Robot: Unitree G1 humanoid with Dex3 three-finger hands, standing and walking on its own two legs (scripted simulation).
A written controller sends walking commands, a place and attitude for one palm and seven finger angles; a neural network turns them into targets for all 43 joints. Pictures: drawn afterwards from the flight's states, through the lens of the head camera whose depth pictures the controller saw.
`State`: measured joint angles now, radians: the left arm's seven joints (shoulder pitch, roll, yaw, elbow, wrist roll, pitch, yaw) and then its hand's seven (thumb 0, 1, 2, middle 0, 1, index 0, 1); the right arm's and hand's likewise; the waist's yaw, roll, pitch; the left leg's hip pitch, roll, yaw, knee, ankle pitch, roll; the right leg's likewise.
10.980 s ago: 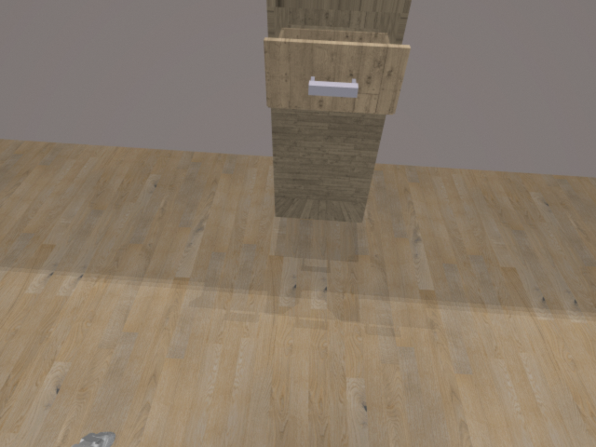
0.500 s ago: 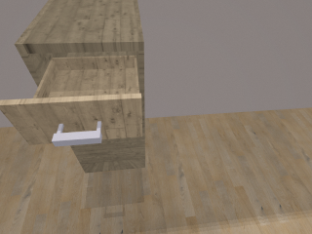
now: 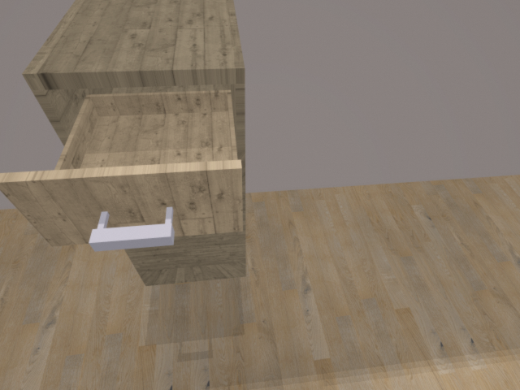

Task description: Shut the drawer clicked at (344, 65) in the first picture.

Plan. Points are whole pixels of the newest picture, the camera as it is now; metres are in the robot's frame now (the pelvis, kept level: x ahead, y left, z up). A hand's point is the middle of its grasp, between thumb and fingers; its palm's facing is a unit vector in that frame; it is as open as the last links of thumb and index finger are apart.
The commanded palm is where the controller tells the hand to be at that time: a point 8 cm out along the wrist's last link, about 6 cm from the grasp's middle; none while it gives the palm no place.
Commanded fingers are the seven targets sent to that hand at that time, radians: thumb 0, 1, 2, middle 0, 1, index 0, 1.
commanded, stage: shuffle to correct the standing spot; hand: left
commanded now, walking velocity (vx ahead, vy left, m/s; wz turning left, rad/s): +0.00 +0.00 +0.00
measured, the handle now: (135, 226) +0.35 +0.24 +0.03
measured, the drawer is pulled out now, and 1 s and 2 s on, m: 0.24 0.24 0.24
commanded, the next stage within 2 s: come to a stop and stand still in 0.38 s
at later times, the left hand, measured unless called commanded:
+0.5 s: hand out of the picture +0.00 +0.15 -0.18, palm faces +0.12 -0.97 -0.19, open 7.4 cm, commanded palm none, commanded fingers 0.00 0.90 0.90 -0.20 -0.30 -0.20 -0.30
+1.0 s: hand out of the picture +0.09 +0.13 -0.17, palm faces +0.13 -0.97 -0.21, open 7.3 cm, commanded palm none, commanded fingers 0.00 0.90 0.90 -0.20 -0.30 -0.20 -0.30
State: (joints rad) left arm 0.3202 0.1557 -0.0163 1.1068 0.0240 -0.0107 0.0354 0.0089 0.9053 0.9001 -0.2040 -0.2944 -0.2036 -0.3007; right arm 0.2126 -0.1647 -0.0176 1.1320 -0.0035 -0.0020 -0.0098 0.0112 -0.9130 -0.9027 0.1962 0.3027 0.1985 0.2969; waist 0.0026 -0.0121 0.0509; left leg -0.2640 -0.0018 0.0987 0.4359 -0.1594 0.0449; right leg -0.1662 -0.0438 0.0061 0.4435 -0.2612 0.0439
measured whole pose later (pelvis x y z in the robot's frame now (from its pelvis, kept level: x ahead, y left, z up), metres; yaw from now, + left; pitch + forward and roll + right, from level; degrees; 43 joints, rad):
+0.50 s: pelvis +0.06 -0.02 -0.01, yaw +5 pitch +1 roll -1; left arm 0.38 0.15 0.02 1.08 0.03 -0.02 0.03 0.01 0.91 0.90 -0.20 -0.29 -0.20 -0.30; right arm 0.28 -0.16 -0.02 1.12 -0.01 0.01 -0.01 0.01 -0.91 -0.90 0.20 0.30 0.20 0.30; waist 0.00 0.01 0.03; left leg -0.33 0.03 0.07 0.64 -0.33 0.02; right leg -0.12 -0.03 -0.10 0.51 -0.39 0.01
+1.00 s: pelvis +0.09 -0.05 +0.00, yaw +6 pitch +0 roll +0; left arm 0.27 0.17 0.00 1.08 0.02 -0.02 0.04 0.01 0.92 0.90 -0.20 -0.29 -0.20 -0.30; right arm 0.16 -0.16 -0.01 1.12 -0.01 0.00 -0.03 0.00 -0.92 -0.90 0.20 0.30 0.20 0.30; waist 0.01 -0.01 0.02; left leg -0.17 0.03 0.08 0.43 -0.25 -0.01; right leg -0.13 -0.02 -0.07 0.44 -0.30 -0.01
